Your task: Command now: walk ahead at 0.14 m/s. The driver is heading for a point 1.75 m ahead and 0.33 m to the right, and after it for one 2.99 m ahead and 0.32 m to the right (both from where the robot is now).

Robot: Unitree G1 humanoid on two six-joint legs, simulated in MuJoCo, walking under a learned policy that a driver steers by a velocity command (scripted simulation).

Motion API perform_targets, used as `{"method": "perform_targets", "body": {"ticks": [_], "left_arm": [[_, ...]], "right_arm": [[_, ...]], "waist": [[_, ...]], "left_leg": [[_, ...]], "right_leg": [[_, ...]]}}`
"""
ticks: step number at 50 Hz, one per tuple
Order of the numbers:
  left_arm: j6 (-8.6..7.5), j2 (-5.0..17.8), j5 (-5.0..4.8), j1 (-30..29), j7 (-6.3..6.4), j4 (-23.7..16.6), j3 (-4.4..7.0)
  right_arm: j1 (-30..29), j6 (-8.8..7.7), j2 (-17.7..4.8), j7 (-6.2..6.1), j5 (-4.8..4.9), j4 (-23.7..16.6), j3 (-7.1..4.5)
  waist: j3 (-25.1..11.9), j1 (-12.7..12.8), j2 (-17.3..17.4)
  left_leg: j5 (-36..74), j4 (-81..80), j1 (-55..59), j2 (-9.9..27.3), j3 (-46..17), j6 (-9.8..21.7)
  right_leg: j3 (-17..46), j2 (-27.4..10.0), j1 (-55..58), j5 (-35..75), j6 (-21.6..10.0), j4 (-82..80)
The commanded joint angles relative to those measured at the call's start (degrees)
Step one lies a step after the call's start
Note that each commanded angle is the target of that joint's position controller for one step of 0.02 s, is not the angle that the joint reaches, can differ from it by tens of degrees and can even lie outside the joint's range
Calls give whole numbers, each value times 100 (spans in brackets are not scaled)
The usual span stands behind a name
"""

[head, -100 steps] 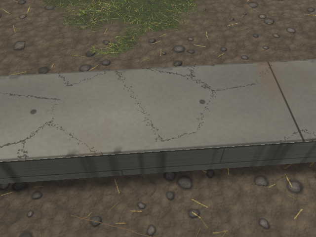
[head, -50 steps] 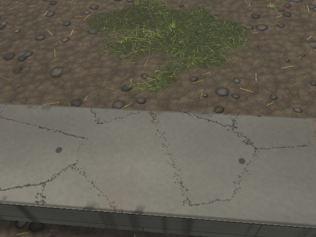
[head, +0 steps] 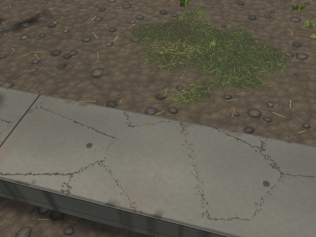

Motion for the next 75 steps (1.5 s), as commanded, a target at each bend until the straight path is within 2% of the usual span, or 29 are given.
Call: {"method": "perform_targets", "body": {"ticks": [1, 7, 11, 13, 14, 17, 25, 28, 30, 31, 32, 34, 36, 41, 47, 51, 53, 54, 55, 57, 58, 59, 60, 61, 63, 65, 67, 70, 75], "left_arm": [[27, 766, 16, 259, 1, -123, 167], [-4, 987, 35, 883, -34, -9, 357], [-97, 792, -26, -247, -98, -422, 366], [-250, 336, 58, -826, -168, -949, 223], [-287, 631, 184, -835, -195, -934, 303], [-394, 442, 115, -369, -343, -689, 299], [-327, 159, 51, -1640, -296, -1332, 145], [-310, 377, 37, -33, -91, -840, 257], [-421, 730, 179, 1634, -15, -304, 438], [-470, 1309, 267, 1920, -24, -278, 521], [-392, 1652, 76, 1561, -83, -288, 637], [-332, 548, -34, 493, -174, -537, 406], [-398, 182, 32, 511, -138, -431, 273], [-558, 260, 37, 1282, -207, 47, 201], [-718, 338, 34, 1927, -154, 245, 74], [-562, 206, -41, 2453, 3, 568, -47], [-417, 143, -190, 2489, 171, 514, -63], [-391, 30, -266, 2130, 132, 251, -134], [-477, 458, -243, 2132, 63, 66, -75], [-580, 1541, -227, 1844, -95, -154, 286], [-683, 1488, -353, 1750, -198, -298, 392], [-779, 875, -355, 1635, -401, -615, 362], [-809, 536, 3, 1392, -511, -728, 454], [-713, 5, 107, 1174, -453, -1094, 408], [-501, -271, 177, 227, -180, -1794, 326], [-302, -620, 35, 601, -59, -1968, 156], [-134, -560, -84, 808, -44, -1929, 146], [-35, -58, 51, 165, -106, -2124, 323], [-123, -108, -103, -527, -331, -2128, 354]], "right_arm": [[77, -1, -615, 0, -31, -172, -110], [-186, -212, -276, 148, -163, -580, -56], [1189, -397, -227, 145, -87, -207, -113], [2389, -429, -1209, 83, -77, 120, -397], [2052, -421, -949, 72, -122, 63, -350], [1216, -568, -528, 97, -95, -287, -246], [1375, -655, -476, 75, -39, -193, -140], [1268, -658, -532, 25, -50, -223, -152], [872, -656, -545, 105, 64, -391, -167], [817, -641, 41, 134, 57, -616, -79], [1674, -546, 54, 109, 78, -518, -137], [954, -452, -253, 194, -199, -628, -242], [844, -390, -87, 268, -242, -723, -263], [75, -146, 474, 303, -212, -1362, -75], [-1798, -94, 611, -3, -203, -2768, 163], [-3050, -175, 974, 48, -143, -3798, 473], [-2797, -85, 1033, 184, -143, -3914, 578], [-2206, -46, 966, 241, 13, -3639, 549], [-1728, -77, 884, 243, 40, -3468, 474], [132, -81, 192, 232, -9, -2976, 95], [994, -140, -247, 218, -154, -2631, -114], [1503, -103, -974, 147, -231, -2260, -359], [1057, -4, -1187, 151, -101, -2144, -502], [130, -72, -908, 222, -9, -2039, -460], [-168, -369, 168, 252, -133, -1454, -250], [-92, -570, 729, 299, -278, -992, -135], [-80, -707, 624, 347, -226, -906, -156], [-5, -903, 191, 327, -53, -944, -228], [732, -892, -191, 57, 9, -1093, -333]], "waist": [[224, 66, -127], [558, 258, -916], [628, -589, -409], [567, -944, 1638], [889, -629, 824], [663, -85, 334], [415, -168, 702], [-379, 440, 744], [-912, 1228, 285], [-1065, 1015, -990], [-1486, 453, -1031], [-55, 243, -302], [277, -72, -114], [358, -140, -210], [752, 75, -183], [739, 382, -209], [235, 394, -198], [-146, 149, 145], [-886, -69, -259], [-2381, -1128, -1144], [-2899, -1377, -919], [-3060, -1264, 784], [-3021, -998, 1029], [-2074, -320, 419], [-102, 77, -491], [157, 620, -223], [299, 809, 63], [252, 648, 283], [-171, 171, 484]], "left_leg": [[-1884, -167, -697, 194, -334, 303], [-1113, 1515, -1639, 72, 331, 300], [-921, -45, 820, 43, 171, 532], [-2628, -1705, 1634, 2105, -3131, 1212], [-2382, -1595, 1255, 2231, -3140, 1342], [-740, -1609, 1059, 1620, -1819, 1072], [3846, -996, 539, 999, -145, 876], [5802, 590, 427, 1079, 5, 794], [4001, 2833, -837, 676, 86, 643], [-1055, 5144, -1989, -94, 377, 482], [-1389, 6121, -2596, -341, -388, 510], [-697, 6772, -3335, 204, -28, 492], [-414, 6840, -3386, 444, -12, 435], [-346, 8369, -5216, 507, 240, 377], [-1391, 9958, -7840, 608, 291, 410], [-2122, 8914, -8243, 829, 675, 622], [-1657, 7014, -5851, 807, 1038, 695], [-1301, 5844, -4057, 441, 1641, 715], [-1289, 5656, -2575, 22, 1698, 760], [-1637, 4679, -1205, -384, 1115, 906], [-2252, 3913, -78, 359, -563, 1180], [-2690, 1532, 838, 1825, -3878, 1721], [-3062, -359, 478, 2200, -5976, 1629], [-3465, -328, -531, 2443, -5252, 1444], [-2671, 265, -2230, 2190, -3075, 1095], [-898, 288, -2345, 1772, -1321, 514], [-197, -131, -2346, 1587, -208, 280], [1962, -750, -2085, 1042, 1336, -74], [3084, -1119, -181, 826, 1910, 115]], "right_leg": [[532, -287, -343, -2100, -402, -399], [2363, -1554, -214, -3197, -1254, -1443], [1066, -654, -2056, -2323, -794, -334], [-316, 303, -3647, -1867, -414, 2427], [27, -42, -3756, -1586, -496, 3233], [35, -377, -3454, -502, -480, 3593], [-775, 79, -2209, 221, -262, 1557], [-759, 449, -487, 467, -613, 1386], [-392, 40, 1599, 1040, -826, 519], [1737, -1746, 2107, 2278, -1101, 136], [3394, -2339, 1958, 1305, -1800, -557], [2790, -1843, 475, -2191, -1783, -1246], [1945, -1412, -295, -1679, -1462, -1361], [1283, -1178, -709, -1178, -1384, -1090], [1437, -1469, -67, -1333, -1475, -1439], [921, -1278, 519, -166, -1128, -1923], [393, -1219, 163, 2214, -1349, -2828], [-220, -836, -335, 4043, -1347, -2606], [-213, -1134, -321, 7576, -1391, -1759], [-44, -1513, 976, 10314, -1184, 712], [25, -1164, 120, 9304, -961, 2504], [210, 37, -1546, 4136, -677, 4773], [863, 596, -2303, 951, -564, 7484], [1087, 250, -3030, 1013, -536, 8760], [626, -200, -3896, 899, -752, 9016], [885, -230, -4289, 777, -934, 8875], [965, -138, -4322, 605, -856, 7812], [213, 60, -3582, 1733, -752, 5658], [-894, 154, -2807, 2076, -717, 2939]]}}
